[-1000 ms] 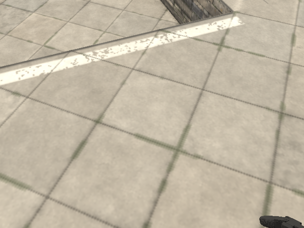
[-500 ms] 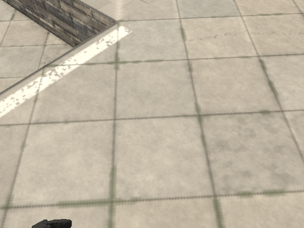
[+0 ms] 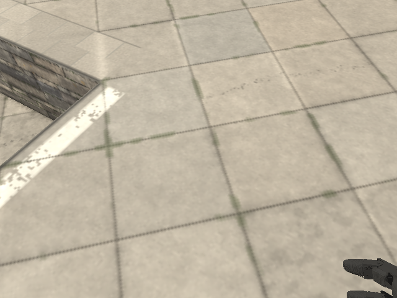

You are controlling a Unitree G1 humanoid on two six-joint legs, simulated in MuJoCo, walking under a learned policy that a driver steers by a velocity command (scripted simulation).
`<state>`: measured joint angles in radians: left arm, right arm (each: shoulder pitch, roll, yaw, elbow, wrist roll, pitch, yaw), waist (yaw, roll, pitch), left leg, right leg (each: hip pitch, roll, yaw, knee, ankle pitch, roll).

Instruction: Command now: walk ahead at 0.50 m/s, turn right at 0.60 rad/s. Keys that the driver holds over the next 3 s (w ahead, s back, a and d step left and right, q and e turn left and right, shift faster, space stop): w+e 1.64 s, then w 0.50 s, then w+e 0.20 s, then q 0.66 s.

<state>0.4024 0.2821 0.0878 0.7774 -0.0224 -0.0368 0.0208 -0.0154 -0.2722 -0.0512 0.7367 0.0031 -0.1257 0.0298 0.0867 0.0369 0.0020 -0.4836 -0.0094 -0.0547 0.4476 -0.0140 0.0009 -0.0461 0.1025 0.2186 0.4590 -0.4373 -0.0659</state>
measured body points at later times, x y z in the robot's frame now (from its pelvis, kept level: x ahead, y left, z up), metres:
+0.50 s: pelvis +0.25 -0.03 +0.00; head +0.29 -0.05 +0.45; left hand +0.55 +0.12 -0.07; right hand +0.18 -0.32 -0.13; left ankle +0.14 +0.13 -0.73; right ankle +0.36 -0.19 -0.71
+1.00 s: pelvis +0.53 -0.14 +0.00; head +0.54 -0.17 +0.45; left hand +0.73 +0.08 -0.10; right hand +0.60 -0.48 -0.07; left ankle +0.71 -0.12 -0.72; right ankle +0.36 -0.18 -0.73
